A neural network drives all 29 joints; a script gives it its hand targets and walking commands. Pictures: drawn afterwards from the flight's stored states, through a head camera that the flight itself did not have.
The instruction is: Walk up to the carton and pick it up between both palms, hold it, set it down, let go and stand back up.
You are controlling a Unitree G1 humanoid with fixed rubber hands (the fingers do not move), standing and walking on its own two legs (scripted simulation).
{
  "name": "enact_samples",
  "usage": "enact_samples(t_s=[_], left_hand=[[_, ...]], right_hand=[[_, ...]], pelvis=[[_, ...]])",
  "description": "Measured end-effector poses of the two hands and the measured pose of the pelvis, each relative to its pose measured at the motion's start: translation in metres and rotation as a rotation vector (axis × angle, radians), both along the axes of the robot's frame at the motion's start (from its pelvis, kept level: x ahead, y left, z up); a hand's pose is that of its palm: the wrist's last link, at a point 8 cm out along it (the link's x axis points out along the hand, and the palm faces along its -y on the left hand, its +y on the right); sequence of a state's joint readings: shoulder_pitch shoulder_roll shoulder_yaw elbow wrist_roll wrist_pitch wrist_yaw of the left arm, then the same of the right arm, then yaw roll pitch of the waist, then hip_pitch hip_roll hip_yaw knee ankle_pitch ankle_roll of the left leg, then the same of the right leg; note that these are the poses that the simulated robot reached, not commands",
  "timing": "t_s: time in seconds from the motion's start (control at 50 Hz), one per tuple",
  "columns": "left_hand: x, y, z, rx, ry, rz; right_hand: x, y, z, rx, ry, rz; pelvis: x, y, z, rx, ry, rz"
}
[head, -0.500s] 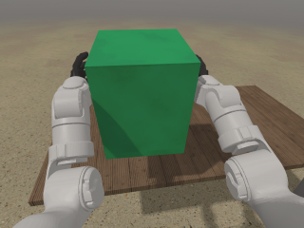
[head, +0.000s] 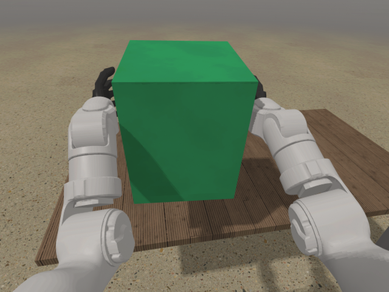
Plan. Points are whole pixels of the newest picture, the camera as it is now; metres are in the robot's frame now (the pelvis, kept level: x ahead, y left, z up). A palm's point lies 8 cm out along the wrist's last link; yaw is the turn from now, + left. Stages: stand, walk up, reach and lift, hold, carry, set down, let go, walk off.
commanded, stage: hold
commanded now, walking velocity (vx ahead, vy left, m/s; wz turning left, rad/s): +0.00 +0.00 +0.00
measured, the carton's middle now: (182, 120) +0.38 +0.01 +0.25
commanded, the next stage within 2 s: none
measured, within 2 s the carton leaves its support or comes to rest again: neither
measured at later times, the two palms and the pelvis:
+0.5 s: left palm (106, 108) +0.37 +0.15 +0.28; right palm (258, 109) +0.37 -0.14 +0.27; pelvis +0.00 +0.00 +0.00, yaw +0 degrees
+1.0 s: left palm (104, 107) +0.37 +0.16 +0.28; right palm (257, 108) +0.37 -0.13 +0.27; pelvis +0.00 +0.00 +0.00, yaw +1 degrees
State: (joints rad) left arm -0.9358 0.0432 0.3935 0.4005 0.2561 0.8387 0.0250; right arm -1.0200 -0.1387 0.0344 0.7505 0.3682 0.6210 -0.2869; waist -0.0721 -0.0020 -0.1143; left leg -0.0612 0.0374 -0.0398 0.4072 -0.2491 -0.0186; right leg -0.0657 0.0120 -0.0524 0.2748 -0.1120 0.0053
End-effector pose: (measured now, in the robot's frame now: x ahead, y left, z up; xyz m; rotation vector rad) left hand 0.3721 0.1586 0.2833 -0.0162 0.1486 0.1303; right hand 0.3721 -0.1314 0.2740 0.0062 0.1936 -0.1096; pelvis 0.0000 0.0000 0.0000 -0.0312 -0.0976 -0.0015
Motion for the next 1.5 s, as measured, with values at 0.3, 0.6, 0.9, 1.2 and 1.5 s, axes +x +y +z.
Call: enact_samples(t_s=[0.3, 0.6, 0.9, 1.2, 1.5], left_hand=[[0.000, 0.002, 0.000, 0.015, -0.027, -0.009], [-0.003, 0.000, 0.003, 0.017, -0.015, 0.005], [0.000, 0.004, 0.000, 0.002, -0.018, -0.007], [-0.001, 0.000, -0.002, 0.010, -0.013, -0.008], [-0.002, 0.005, 0.000, 0.002, -0.010, -0.002]], right_hand=[[-0.001, 0.002, 0.006, 0.014, -0.026, -0.010], [-0.001, 0.000, 0.001, 0.009, -0.012, 0.004], [-0.001, 0.004, 0.004, 0.008, -0.011, -0.007], [-0.002, 0.000, 0.000, 0.003, -0.007, -0.004], [-0.001, 0.005, 0.003, 0.018, -0.003, -0.006]], pelvis=[[0.002, 0.001, 0.000, -0.007, 0.000, 0.018], [-0.001, 0.002, 0.000, -0.003, 0.001, 0.000], [0.000, -0.001, 0.000, -0.004, 0.003, 0.016], [0.000, 0.002, 0.000, -0.003, 0.000, -0.001], [-0.001, 0.001, 0.000, -0.004, 0.004, 0.018]])
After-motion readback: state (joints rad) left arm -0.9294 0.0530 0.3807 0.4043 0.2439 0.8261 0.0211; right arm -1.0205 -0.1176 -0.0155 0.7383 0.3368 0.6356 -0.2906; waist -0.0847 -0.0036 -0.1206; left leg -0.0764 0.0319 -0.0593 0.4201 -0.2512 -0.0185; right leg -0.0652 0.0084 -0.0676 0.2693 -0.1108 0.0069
